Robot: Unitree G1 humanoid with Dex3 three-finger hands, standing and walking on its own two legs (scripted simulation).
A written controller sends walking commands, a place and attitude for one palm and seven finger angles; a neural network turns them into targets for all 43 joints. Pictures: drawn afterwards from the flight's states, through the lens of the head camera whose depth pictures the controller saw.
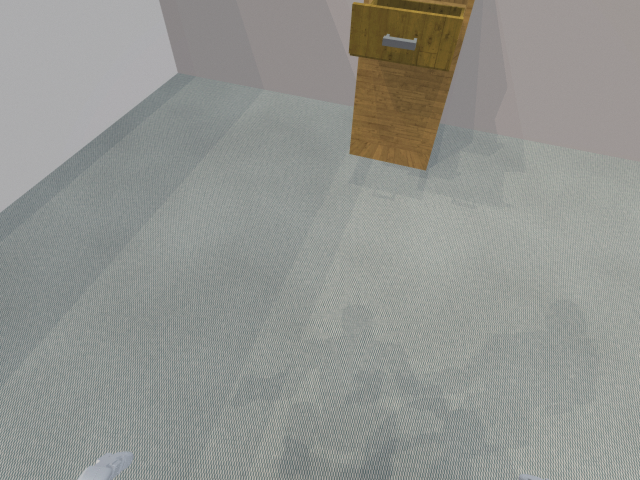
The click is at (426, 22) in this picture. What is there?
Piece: drawer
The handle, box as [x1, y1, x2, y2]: [382, 34, 416, 49]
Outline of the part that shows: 383,37 382,45 408,49 414,49 416,38 410,40 391,37 389,34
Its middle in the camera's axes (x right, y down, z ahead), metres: +0.26 -0.66 +1.28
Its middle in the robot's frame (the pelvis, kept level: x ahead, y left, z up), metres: +1.41 -0.19 -0.04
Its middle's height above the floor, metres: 0.72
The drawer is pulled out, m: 0.29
